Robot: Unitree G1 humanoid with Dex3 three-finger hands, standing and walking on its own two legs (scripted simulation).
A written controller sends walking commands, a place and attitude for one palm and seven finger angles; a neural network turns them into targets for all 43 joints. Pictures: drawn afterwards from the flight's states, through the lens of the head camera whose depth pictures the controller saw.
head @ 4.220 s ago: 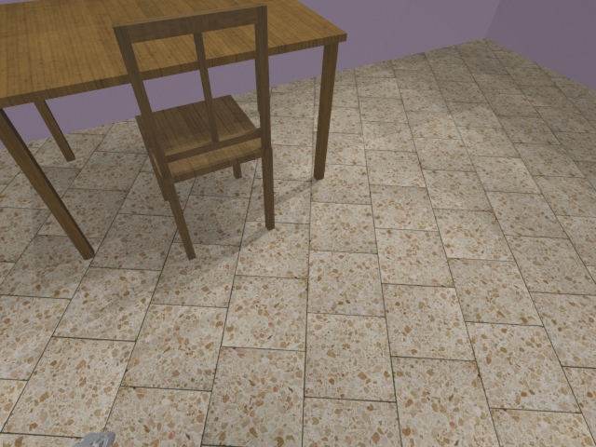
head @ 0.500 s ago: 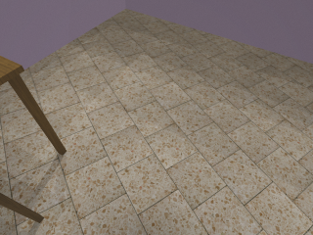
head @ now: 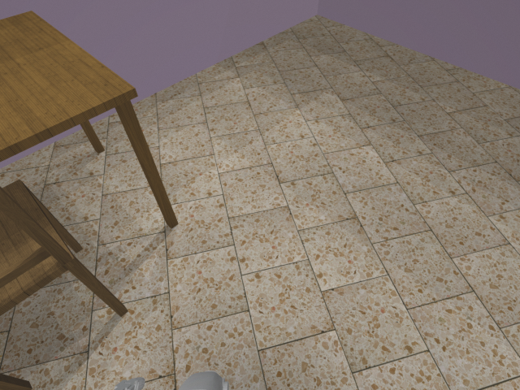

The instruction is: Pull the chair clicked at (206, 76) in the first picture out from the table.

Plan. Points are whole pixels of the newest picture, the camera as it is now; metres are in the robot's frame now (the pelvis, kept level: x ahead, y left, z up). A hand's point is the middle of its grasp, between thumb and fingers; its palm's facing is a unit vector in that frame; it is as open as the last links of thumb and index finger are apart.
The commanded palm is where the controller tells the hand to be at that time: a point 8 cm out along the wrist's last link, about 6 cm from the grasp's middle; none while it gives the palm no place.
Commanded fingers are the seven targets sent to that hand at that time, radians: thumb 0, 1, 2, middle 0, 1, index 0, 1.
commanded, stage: turn to face it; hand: left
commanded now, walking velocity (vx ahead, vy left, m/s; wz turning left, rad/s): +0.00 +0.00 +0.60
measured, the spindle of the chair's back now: out of the picture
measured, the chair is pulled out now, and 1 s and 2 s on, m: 0.00 0.00 0.00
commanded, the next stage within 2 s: take the last steps up to it in 1.28 s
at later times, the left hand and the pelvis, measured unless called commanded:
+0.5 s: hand out of the picture +0.06 +0.24 -0.15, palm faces +0.33 -0.90 -0.30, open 7.4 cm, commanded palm none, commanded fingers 0.00 0.90 0.90 -0.20 -0.30 -0.20 -0.30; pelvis +0.03 +0.00 -0.01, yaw +18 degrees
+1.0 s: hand out of the picture -0.08 +0.20 -0.19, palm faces +0.61 -0.75 -0.25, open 7.4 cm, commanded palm none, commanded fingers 0.00 0.90 0.90 -0.20 -0.30 -0.20 -0.30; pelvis +0.03 +0.01 -0.01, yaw +36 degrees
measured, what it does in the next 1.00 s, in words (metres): steps on the spot, turning left: left foot, then right foot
